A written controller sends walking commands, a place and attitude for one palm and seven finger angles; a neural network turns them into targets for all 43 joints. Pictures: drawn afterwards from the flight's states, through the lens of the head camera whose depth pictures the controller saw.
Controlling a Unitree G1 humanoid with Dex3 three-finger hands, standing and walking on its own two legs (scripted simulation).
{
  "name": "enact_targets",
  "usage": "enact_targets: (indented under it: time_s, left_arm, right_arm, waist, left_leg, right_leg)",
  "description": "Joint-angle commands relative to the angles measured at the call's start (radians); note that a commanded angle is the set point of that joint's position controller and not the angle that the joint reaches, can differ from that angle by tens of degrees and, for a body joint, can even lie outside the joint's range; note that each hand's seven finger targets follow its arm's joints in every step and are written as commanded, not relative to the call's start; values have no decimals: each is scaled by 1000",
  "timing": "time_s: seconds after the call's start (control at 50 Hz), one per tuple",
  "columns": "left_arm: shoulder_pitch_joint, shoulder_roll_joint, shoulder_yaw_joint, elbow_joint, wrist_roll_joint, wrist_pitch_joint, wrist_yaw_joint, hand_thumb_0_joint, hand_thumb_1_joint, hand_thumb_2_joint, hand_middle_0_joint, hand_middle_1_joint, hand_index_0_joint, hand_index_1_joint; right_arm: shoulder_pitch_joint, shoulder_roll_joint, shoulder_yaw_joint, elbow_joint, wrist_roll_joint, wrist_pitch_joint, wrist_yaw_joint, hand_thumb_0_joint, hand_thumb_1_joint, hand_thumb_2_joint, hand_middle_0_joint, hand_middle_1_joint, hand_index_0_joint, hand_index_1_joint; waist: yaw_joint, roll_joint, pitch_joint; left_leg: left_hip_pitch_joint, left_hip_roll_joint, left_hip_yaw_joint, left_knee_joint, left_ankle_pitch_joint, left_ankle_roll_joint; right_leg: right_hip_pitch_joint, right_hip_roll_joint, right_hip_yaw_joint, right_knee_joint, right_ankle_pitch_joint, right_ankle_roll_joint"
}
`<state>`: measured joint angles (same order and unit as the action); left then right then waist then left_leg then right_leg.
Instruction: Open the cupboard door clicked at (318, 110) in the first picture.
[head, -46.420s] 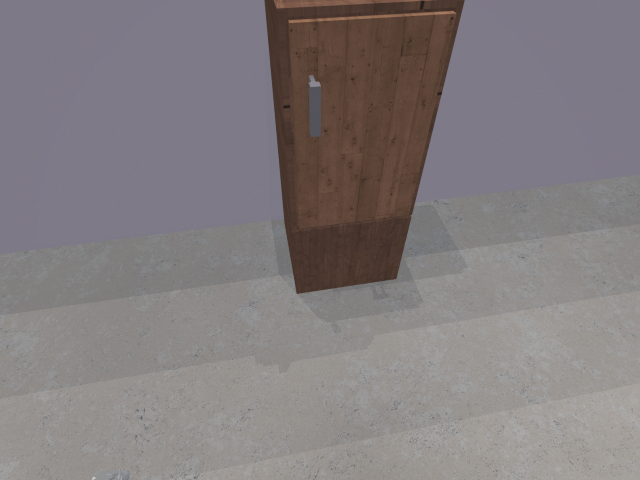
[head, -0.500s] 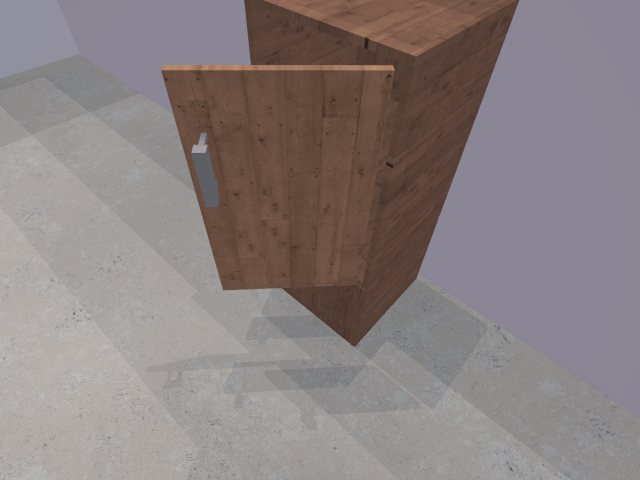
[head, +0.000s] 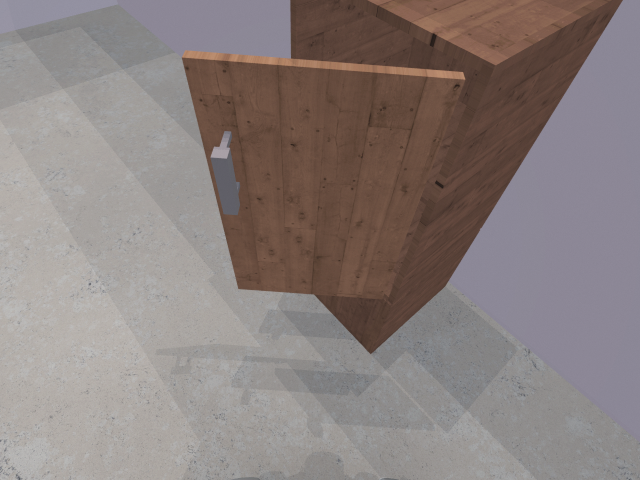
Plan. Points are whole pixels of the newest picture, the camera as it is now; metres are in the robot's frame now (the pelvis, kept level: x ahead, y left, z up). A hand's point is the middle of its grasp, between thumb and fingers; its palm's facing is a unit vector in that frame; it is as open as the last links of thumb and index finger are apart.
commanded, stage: come to a stop and stand still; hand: left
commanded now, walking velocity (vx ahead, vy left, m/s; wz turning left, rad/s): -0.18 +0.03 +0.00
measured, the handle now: (229, 173) +0.52 +0.19 +0.04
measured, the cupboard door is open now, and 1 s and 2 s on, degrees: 46 46 46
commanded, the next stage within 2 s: look again from close up in 1.16 s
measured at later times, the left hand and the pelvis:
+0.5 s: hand out of the picture +0.04 +0.20 -0.18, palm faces +0.09 -0.98 -0.18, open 7.4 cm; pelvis -0.01 +0.01 +0.00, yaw +2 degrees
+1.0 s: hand out of the picture -0.05 +0.17 -0.17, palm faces +0.04 -0.99 -0.16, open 7.4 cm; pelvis -0.04 +0.01 +0.01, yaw +1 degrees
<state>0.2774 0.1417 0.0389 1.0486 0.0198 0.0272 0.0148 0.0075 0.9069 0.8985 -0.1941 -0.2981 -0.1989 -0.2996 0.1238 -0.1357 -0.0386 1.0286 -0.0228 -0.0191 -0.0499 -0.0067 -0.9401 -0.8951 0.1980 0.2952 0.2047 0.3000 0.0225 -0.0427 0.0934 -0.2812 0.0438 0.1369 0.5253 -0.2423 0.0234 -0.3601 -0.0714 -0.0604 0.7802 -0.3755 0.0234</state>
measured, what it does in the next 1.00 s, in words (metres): steps on the spot: right foot, then left foot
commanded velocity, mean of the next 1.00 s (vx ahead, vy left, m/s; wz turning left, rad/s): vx -0.02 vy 0.03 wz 0.00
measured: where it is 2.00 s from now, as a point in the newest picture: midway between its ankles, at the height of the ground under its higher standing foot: outside the picture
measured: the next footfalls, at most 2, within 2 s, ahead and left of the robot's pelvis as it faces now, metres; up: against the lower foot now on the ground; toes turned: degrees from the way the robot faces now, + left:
right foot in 0.06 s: +0.06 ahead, -0.14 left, +0.00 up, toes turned -5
left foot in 0.38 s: +0.03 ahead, +0.09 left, +0.00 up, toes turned +7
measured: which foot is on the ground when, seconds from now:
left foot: down 0.00-0.08, up 0.10-0.36, down 0.38-1.00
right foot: up 0.00-0.04, down 0.06-0.40, up 0.42-0.66, down 0.68-1.00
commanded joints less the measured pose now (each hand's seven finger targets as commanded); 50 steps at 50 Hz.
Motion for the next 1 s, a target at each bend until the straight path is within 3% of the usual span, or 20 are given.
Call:
enact_targets:
  time_s: [0.0,0.02,0.04,0.06,0.1,0.16,0.26,0.32,0.34,0.36,0.38,0.4,0.46,0.56,0.62,0.66,0.68,0.72,0.84,0.98]
  left_arm:
    - [167,56,20,-37,13,-7,9,0,900,900,-200,-300,-200,-300]
    - [154,102,26,-50,17,-13,12,0,900,900,-200,-300,-200,-300]
    - [119,165,34,-65,24,-21,16,0,900,900,-200,-300,-200,-300]
    - [107,198,37,-76,19,-27,17,0,900,900,-200,-300,-200,-300]
    - [61,181,37,-86,18,-30,26,0,900,900,-200,-300,-200,-300]
    - [27,190,48,-108,18,-26,36,0,900,900,-200,-300,-200,-300]
    - [-20,222,64,-133,21,-18,34,0,900,900,-200,-300,-200,-300]
    - [-52,217,60,-131,7,-13,28,0,900,900,-200,-300,-200,-300]
    - [-48,190,52,-131,0,-9,22,0,900,900,-200,-300,-200,-300]
    - [-30,142,42,-137,-1,-2,17,0,900,900,-200,-300,-200,-300]
    - [-56,103,30,-145,-3,2,18,0,900,900,-200,-300,-200,-300]
    - [-108,111,29,-136,3,16,24,0,900,900,-200,-300,-200,-300]
    - [-47,109,25,-86,3,11,16,0,900,900,-200,-300,-200,-300]
    - [-61,91,5,-59,-4,0,17,0,900,900,-200,-300,-200,-300]
    - [15,102,2,-11,-6,-10,22,0,900,900,-200,-300,-200,-300]
    - [5,134,-3,3,-4,-22,26,0,900,900,-200,-300,-200,-300]
    - [3,134,-7,5,-4,-21,25,0,900,900,-200,-300,-200,-300]
    - [3,112,-13,21,-4,-28,24,0,900,900,-200,-300,-200,-300]
    - [31,100,-20,41,-5,-23,23,0,900,900,-200,-300,-200,-300]
    - [91,78,-23,57,-4,-29,25,0,900,900,-200,-300,-200,-300]
  right_arm:
    - [40,-176,-54,-39,5,18,5,0,-900,-900,200,300,200,300]
    - [40,-152,-55,-46,8,25,10,0,-900,-900,200,300,200,300]
    - [66,-102,-49,-61,14,32,18,0,-900,-900,200,300,200,300]
    - [54,-72,-44,-73,15,48,21,0,-900,-900,200,300,200,300]
    - [31,-84,-42,-66,11,60,17,0,-900,-900,200,300,200,300]
    - [31,-108,-44,-60,15,58,24,0,-900,-900,200,300,200,300]
    - [31,-95,-37,-77,15,57,36,0,-900,-900,200,300,200,300]
    - [131,-87,-30,-44,13,41,35,0,-900,-900,200,300,200,300]
    - [148,-116,-32,-38,10,33,34,0,-900,-900,200,300,200,300]
    - [134,-172,-41,-54,2,25,34,0,-900,-900,200,300,200,300]
    - [101,-212,-38,-70,-3,29,32,0,-900,-900,200,300,200,300]
    - [81,-182,-31,-66,-8,23,26,0,-900,-900,200,300,200,300]
    - [62,-155,-15,-56,-3,12,9,0,-900,-900,200,300,200,300]
    - [140,-159,-19,-2,4,7,5,0,-900,-900,200,300,200,300]
    - [143,-146,-13,20,15,5,9,0,-900,-900,200,300,200,300]
    - [147,-105,-3,26,21,4,17,0,-900,-900,200,300,200,300]
    - [151,-103,1,32,18,4,21,0,-900,-900,200,300,200,300]
    - [151,-114,1,54,13,7,20,0,-900,-900,200,300,200,300]
    - [173,-107,12,90,13,11,22,0,-900,-900,200,300,200,300]
    - [211,-88,12,107,13,11,21,0,-900,-900,200,300,200,300]
  waist:
    - [16,124,-100]
    - [14,40,-91]
    - [-9,-128,-103]
    - [2,-196,-97]
    - [4,-172,-112]
    - [15,-116,-141]
    - [15,-118,-119]
    - [-26,-106,-156]
    - [-28,-33,-161]
    - [-16,163,-163]
    - [-15,262,-113]
    - [-33,293,-60]
    - [5,172,-94]
    - [-25,133,-140]
    - [-1,101,-160]
    - [-22,28,-85]
    - [-25,56,-78]
    - [-29,-34,-103]
    - [-27,17,0]
    - [-25,24,4]
  left_leg:
    - [11,194,-132,-47,397,77]
    - [-16,124,-96,43,259,27]
    - [-71,11,-22,164,13,-23]
    - [-103,-45,-43,289,-273,-43]
    - [-171,-34,-131,482,-328,-42]
    - [-212,-37,-136,521,-289,-64]
    - [-111,-21,-129,292,-242,-66]
    - [91,-41,-71,-62,1,-59]
    - [184,5,-113,-132,110,-39]
    - [194,159,-287,-173,250,23]
    - [39,270,-379,-233,297,111]
    - [-37,253,-406,-300,294,138]
    - [106,208,-311,-231,485,157]
    - [245,182,-269,-192,634,145]
    - [170,127,-240,-157,408,72]
    - [85,64,-199,-171,200,7]
    - [109,53,-194,-195,201,-4]
    - [157,62,-178,-174,231,-1]
    - [100,56,-185,-253,13,-2]
    - [84,54,-187,-258,-31,1]
  right_leg:
    - [149,11,-20,-237,221,0]
    - [156,-44,67,-327,404,-18]
    - [166,-190,222,-371,613,-80]
    - [148,-294,290,-413,788,-165]
    - [214,-274,258,-364,952,-222]
    - [320,-262,193,-338,970,-234]
    - [248,-263,187,-368,730,-226]
    - [184,-191,148,-302,556,-140]
    - [107,-142,113,-254,422,-91]
    - [27,-45,39,-179,166,-29]
    - [52,1,-4,-93,-64,2]
    - [54,17,39,35,-146,4]
    - [-7,12,77,124,-94,-8]
    - [70,10,37,-144,-55,2]
    - [244,-3,44,-420,176,-5]
    - [241,-92,128,-451,308,-48]
    - [208,-92,119,-426,298,-49]
    - [196,-63,110,-433,297,-36]
    - [137,-46,113,-473,127,-31]
    - [125,-41,116,-479,115,-34]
